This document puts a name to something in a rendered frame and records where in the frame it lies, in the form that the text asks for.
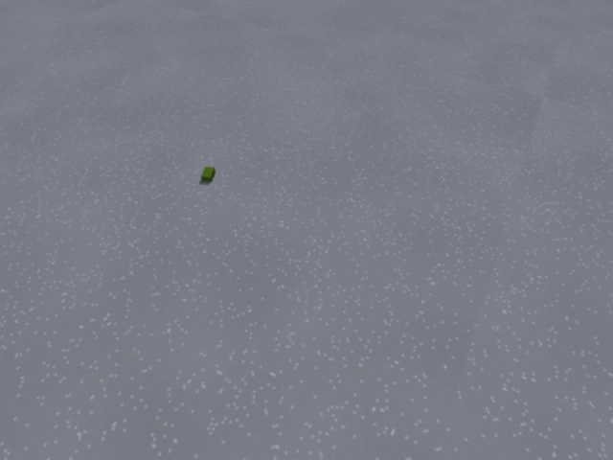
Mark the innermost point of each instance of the small box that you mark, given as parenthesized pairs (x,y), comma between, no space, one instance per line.
(208,174)

